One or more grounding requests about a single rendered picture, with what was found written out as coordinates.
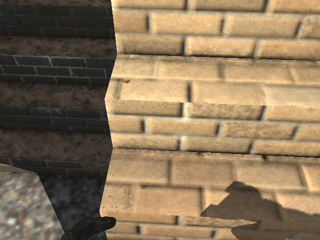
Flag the robot left hand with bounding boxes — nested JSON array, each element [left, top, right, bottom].
[[57, 216, 116, 240]]

